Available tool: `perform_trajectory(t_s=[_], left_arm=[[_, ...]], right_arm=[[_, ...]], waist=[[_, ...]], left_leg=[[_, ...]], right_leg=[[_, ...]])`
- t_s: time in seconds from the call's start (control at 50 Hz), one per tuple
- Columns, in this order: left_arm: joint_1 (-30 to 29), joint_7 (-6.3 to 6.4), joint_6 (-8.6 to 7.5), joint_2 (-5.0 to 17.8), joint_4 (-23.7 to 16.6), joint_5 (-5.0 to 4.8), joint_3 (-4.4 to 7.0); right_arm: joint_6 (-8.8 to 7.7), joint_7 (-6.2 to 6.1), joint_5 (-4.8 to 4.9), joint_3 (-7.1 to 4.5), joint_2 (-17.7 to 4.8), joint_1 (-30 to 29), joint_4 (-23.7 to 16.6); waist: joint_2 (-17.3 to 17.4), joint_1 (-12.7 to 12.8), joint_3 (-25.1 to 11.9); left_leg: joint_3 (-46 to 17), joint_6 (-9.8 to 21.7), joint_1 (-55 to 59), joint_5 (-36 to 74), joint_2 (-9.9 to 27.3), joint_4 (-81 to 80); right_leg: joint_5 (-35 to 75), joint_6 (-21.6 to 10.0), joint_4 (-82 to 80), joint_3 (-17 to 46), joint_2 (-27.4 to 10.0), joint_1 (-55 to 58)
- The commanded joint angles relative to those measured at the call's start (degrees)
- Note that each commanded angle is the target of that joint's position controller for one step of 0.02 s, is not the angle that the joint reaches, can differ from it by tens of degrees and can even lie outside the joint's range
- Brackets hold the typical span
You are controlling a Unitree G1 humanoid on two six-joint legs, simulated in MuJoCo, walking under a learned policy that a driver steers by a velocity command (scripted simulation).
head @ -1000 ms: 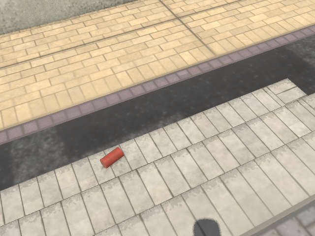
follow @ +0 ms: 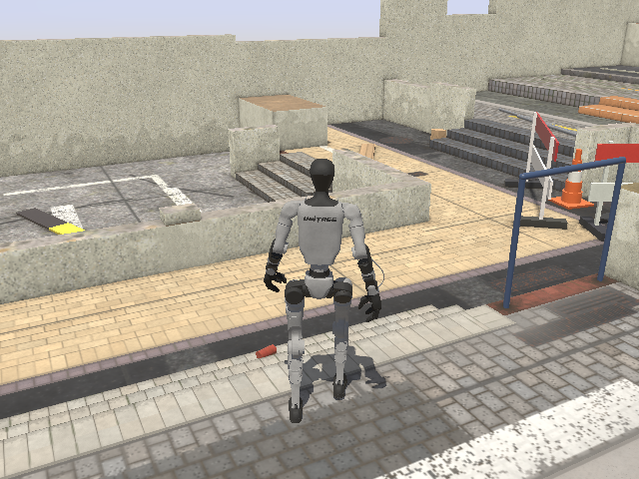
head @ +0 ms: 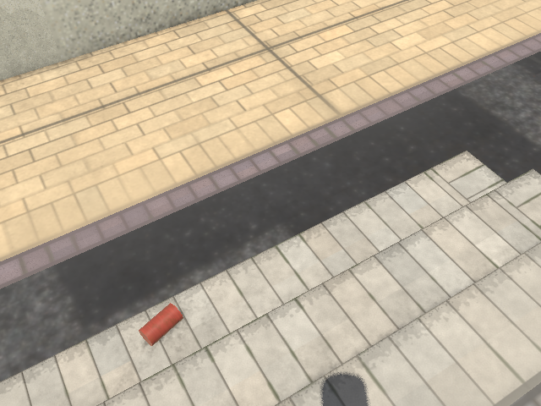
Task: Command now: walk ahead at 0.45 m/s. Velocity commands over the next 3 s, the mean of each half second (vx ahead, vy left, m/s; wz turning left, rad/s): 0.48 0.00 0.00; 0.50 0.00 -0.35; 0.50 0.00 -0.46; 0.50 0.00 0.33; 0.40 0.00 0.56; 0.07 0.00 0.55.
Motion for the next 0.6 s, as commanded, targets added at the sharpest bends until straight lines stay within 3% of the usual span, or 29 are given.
perform_trajectory(t_s=[0.02, 0.04, 0.06, 0.08, 0.1, 0.12, 0.14, 0.18, 0.24, 0.32, 0.36, 0.4, 0.42, 0.46, 0.48, 0.5, 0.52, 0.54, 0.56, 0.58, 0.6], left_arm=[[7.38, 0.83, -1.11, 5.87, -0.22, 0.46, 2.09], [15.96, 1.44, -1.73, 7.99, 2.86, 0.85, 3.16], [23.97, 2.09, -2.18, 14.34, 3.93, 1.57, 4.60], [24.28, 1.87, -1.78, 16.29, 4.63, -0.06, 4.81], [17.76, 1.77, -1.46, 12.85, 3.35, -0.64, 3.95], [12.16, 1.37, -1.74, 8.84, 1.93, -0.63, 2.94], [9.78, 1.23, -2.22, 7.11, 1.76, -0.54, 2.43], [9.73, 1.66, -3.54, 5.32, 2.68, -0.42, 1.80], [14.43, 1.75, -4.49, 5.46, 5.47, -0.86, 1.86], [18.39, 1.89, -4.34, 5.03, 7.70, -1.23, 1.51], [18.71, 2.08, -4.58, 5.34, 8.66, -1.23, 1.41], [19.47, 1.95, -4.49, 5.62, 9.71, -0.68, 1.38], [18.92, 1.84, -4.60, 5.48, 9.40, -0.24, 1.26], [17.83, 1.71, -4.49, 6.11, 9.59, -0.27, 1.36], [16.58, 2.20, -4.47, 6.49, 9.88, 0.05, 1.46], [14.97, 2.40, -4.14, 6.44, 9.29, -0.20, 1.36], [15.31, 2.68, -3.77, 6.36, 9.64, -0.09, 1.31], [18.55, -2.32, -5.34, 4.38, 14.20, 9.98, -0.65], [26.42, -4.65, -5.61, 1.48, 15.16, 7.64, -0.45], [29.14, -5.25, -6.77, -1.34, 12.90, 4.00, -0.90], [16.08, -4.84, -7.21, 3.46, 10.54, 1.69, 0.53]], right_arm=[[-0.47, -0.36, 0.25, -1.98, -10.07, -4.56, -3.07], [-0.64, -0.34, -0.21, -1.31, -8.07, -4.63, -3.22], [-0.79, -0.05, 0.02, 0.19, -2.60, -4.37, -5.57], [-0.56, -0.18, -0.30, -0.71, -5.00, -4.07, -6.40], [-0.31, -0.11, -0.80, -1.38, -7.21, -4.58, -6.34], [-0.44, 0.50, -0.61, -1.46, -7.22, -5.67, -6.16], [-0.35, 0.79, -0.21, -1.29, -5.88, -5.37, -5.67], [0.54, 1.03, -0.91, -0.87, -4.42, -4.12, -4.40], [1.55, 1.25, -0.50, -0.62, -3.25, -8.29, -5.78], [1.74, 1.62, -1.02, -0.24, -2.40, -18.68, -9.53], [1.54, 1.87, -0.86, 0.44, -0.91, -22.18, -10.89], [1.78, 1.71, -0.62, 0.77, -0.88, -23.30, -11.24], [1.79, 1.46, -0.53, 0.40, -1.88, -22.57, -10.83], [1.57, 1.03, -0.67, 0.26, -2.64, -22.02, -10.99], [1.45, 0.71, -1.30, -0.45, -4.02, -17.10, -9.28], [1.25, 0.44, -0.87, -0.51, -4.14, -15.40, -9.06], [0.81, 0.14, -0.89, -1.02, -4.43, -9.58, -7.23], [-1.39, 0.81, -1.09, -1.09, -5.32, 1.13, -5.03], [-1.93, 0.11, -3.09, -2.85, -11.44, 11.15, -2.28], [-2.53, 1.19, -5.02, -2.04, -10.86, 18.43, -1.57], [-3.88, 1.28, -6.01, -3.47, -9.40, 9.76, -0.71]], waist=[[3.19, 6.83, 2.75], [-1.47, 10.36, -0.82], [-15.20, 12.78, -6.38], [-16.68, 10.96, -5.54], [-10.12, 7.59, 0.28], [-5.85, 5.52, 3.05], [-4.40, 3.78, 3.46], [-4.35, 2.47, 1.64], [-3.14, 2.51, 1.98], [-1.42, 4.61, 4.33], [-2.82, 5.09, 4.10], [-4.06, 5.19, 3.24], [-3.77, 5.07, 2.17], [-4.04, 4.66, 2.84], [-4.94, 1.92, 1.20], [-3.50, 1.36, 0.31], [-3.27, -0.67, -1.24], [5.77, -7.26, -3.77], [14.33, -4.35, -17.98], [12.93, -5.56, -23.33], [7.59, -6.07, -0.57]], left_leg=[[-8.18, 8.79, -16.66, 5.24, 12.80, -0.79], [-4.92, 7.46, -19.54, 9.22, 9.33, 11.55], [1.97, 4.12, -28.36, -0.91, 2.42, 33.92], [-2.51, 4.45, -38.98, -14.28, -2.99, 45.22], [-6.35, 5.58, -41.85, -10.88, 1.42, 50.12], [-6.45, 5.76, -40.81, -5.08, 3.72, 49.50], [-6.30, 5.22, -37.83, -1.74, 5.41, 46.66], [-5.20, 3.58, -33.51, 3.22, 6.58, 44.40], [-3.91, 2.11, -35.97, 8.10, 7.14, 41.49], [-2.26, 0.36, -40.64, 14.34, 6.78, 31.12], [-0.15, 0.04, -35.57, 17.88, 4.62, 23.79], [0.96, 0.43, -31.75, 17.91, 3.30, 22.54], [2.56, 0.97, -29.30, 20.14, 2.34, 25.23], [2.72, 2.48, -25.26, 16.04, 1.53, 22.90], [0.12, 4.35, -22.75, 18.06, 2.45, 27.11], [1.91, 4.82, -20.78, 7.00, -0.22, 20.94], [1.90, 5.62, -13.54, 5.09, -1.62, 18.19], [-8.53, 8.85, 2.80, 20.49, 4.19, 11.40], [-19.13, 19.22, 22.59, 38.20, 16.90, 14.36], [-42.56, 27.44, 29.50, 27.81, 25.15, 5.61], [-40.36, 22.06, 13.32, 5.83, 23.89, 0.02]], right_leg=[[0.68, -1.22, -4.94, -1.96, 2.75, 17.24], [-3.62, -2.48, -8.51, 1.24, 1.70, 26.15], [-22.08, -6.41, -19.52, 22.63, -13.54, 34.09], [-36.78, -10.71, -30.16, 43.88, -19.49, 31.91], [-38.22, -11.33, -29.48, 39.46, -19.37, 26.56], [-30.48, -10.63, -28.90, 32.87, -16.63, 21.87], [-21.46, -9.15, -29.55, 26.25, -13.60, 18.63], [-6.81, -7.64, -29.78, 17.76, -9.74, 17.35], [5.55, -8.53, -29.92, 12.14, -8.60, 18.83], [14.99, -9.11, -29.89, 8.69, -7.83, 21.22], [19.39, -8.22, -28.88, 5.15, -5.90, 19.66], [24.54, -8.17, -27.39, 3.87, -6.26, 19.63], [27.23, -8.27, -26.14, 3.14, -6.58, 19.26], [30.78, -8.29, -24.02, 2.54, -7.29, 18.65], [40.35, -8.06, -18.82, 2.56, -9.67, 20.79], [43.87, -7.61, -15.24, 1.40, -7.57, 21.93], [47.03, -7.38, -7.38, 2.79, -7.30, 21.49], [39.49, -7.09, 3.71, 5.76, -5.42, 9.33], [-7.70, -3.95, 24.65, 2.59, 3.32, 0.31], [-20.74, -3.54, 40.27, 13.83, 9.78, -13.61], [-12.47, -4.83, 48.53, 18.56, 7.33, -29.04]])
